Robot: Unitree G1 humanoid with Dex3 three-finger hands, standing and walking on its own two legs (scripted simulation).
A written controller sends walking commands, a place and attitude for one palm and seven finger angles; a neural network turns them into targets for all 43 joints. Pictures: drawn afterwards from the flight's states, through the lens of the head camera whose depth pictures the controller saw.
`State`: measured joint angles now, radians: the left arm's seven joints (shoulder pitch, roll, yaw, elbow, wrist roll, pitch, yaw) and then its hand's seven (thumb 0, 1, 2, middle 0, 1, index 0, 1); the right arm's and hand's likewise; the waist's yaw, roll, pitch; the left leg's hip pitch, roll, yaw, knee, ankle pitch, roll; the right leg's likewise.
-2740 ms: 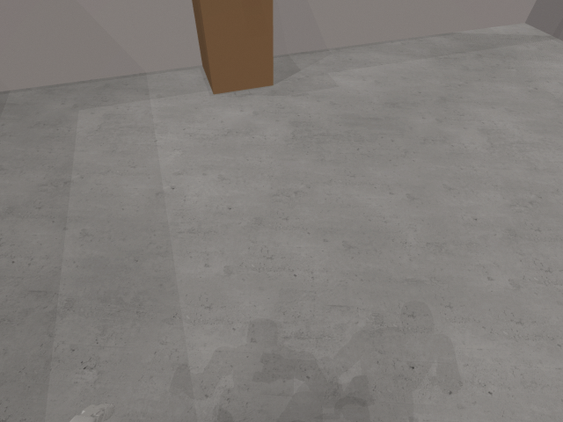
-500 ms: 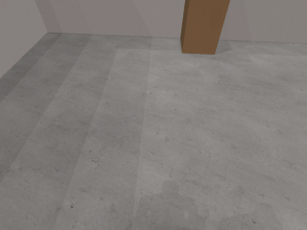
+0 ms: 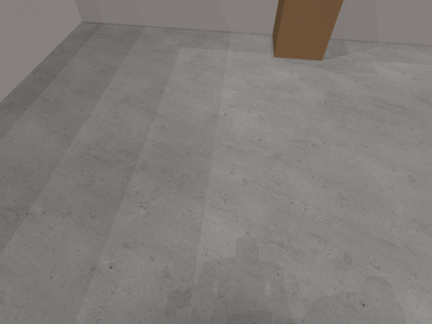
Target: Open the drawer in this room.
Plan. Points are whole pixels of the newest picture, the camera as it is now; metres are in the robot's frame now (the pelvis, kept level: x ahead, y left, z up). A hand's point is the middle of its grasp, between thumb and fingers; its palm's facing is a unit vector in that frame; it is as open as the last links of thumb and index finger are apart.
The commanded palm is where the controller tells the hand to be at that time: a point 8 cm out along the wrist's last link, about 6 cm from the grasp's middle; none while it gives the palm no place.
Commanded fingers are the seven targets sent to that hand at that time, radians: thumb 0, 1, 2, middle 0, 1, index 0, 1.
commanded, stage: stand and wait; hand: left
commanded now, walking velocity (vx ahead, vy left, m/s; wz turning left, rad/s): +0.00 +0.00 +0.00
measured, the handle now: out of the picture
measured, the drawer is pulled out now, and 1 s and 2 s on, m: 0.00 0.00 0.00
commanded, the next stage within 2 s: turn or walk to find it in 0.98 s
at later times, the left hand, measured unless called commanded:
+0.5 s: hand out of the picture -0.02 +0.17 -0.17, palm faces +0.04 -0.99 -0.17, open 7.4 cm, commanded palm none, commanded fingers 0.00 0.90 0.90 -0.20 -0.30 -0.20 -0.30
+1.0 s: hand out of the picture +0.00 +0.20 -0.17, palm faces +0.00 -0.98 -0.20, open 7.4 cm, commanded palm none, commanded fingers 0.00 0.90 0.90 -0.20 -0.30 -0.20 -0.30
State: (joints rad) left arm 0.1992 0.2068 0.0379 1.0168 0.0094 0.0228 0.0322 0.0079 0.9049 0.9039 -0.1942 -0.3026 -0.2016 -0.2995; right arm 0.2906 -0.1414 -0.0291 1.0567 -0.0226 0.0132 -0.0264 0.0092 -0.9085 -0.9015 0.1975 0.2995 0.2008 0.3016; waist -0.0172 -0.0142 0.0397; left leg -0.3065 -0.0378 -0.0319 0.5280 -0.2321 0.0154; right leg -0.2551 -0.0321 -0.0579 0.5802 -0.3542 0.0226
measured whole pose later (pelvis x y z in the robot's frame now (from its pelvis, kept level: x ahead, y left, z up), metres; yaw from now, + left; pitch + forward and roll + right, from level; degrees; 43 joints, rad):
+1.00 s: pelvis -0.01 +0.01 +0.01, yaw -1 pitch -2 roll +0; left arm 0.26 0.19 0.00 1.12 0.01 0.00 0.02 0.01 0.90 0.90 -0.20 -0.30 -0.20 -0.30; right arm 0.25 -0.17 -0.01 1.15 -0.01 -0.01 -0.02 0.01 -0.91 -0.90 0.20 0.30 0.20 0.30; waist 0.00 -0.01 0.04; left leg -0.19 0.00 0.02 0.41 -0.19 0.01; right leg -0.14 -0.03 -0.04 0.41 -0.24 0.01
